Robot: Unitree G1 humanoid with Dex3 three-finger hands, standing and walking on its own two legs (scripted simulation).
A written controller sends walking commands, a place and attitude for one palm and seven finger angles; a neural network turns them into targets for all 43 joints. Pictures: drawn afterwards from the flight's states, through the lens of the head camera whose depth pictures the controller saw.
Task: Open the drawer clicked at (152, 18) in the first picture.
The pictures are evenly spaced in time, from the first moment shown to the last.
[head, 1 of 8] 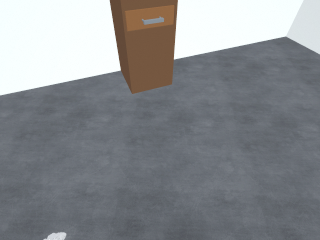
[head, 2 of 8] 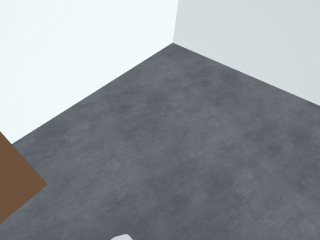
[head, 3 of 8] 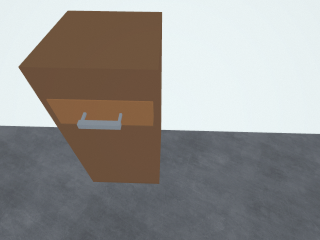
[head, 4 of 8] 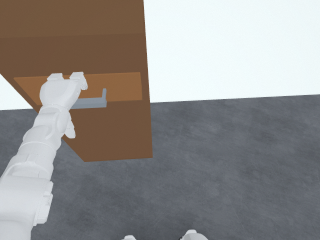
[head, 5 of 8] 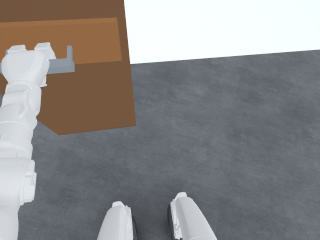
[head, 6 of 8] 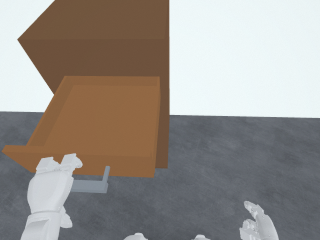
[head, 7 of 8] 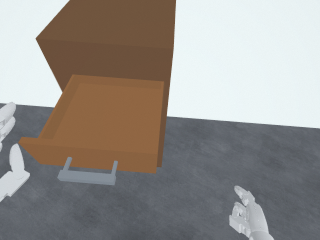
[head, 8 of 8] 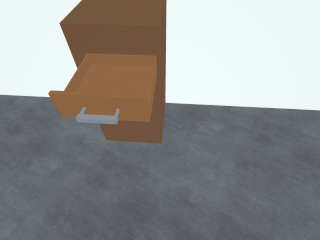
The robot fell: no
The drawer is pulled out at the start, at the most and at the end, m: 0.00 0.30 0.30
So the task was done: yes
